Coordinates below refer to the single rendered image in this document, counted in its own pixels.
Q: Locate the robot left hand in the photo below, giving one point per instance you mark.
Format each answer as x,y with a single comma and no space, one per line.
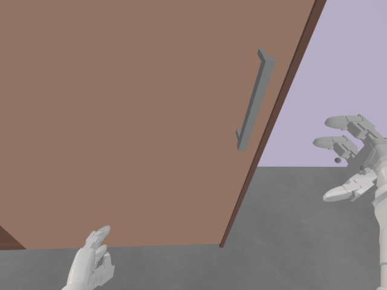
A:
87,258

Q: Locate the handle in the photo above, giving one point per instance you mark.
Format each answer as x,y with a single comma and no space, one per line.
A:
260,87

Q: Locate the robot right hand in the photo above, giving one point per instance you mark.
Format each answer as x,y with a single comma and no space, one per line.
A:
373,155

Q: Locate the wardrobe door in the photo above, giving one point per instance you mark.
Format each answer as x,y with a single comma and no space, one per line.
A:
124,113
5,236

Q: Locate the robot right forearm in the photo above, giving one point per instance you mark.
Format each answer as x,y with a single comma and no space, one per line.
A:
378,200

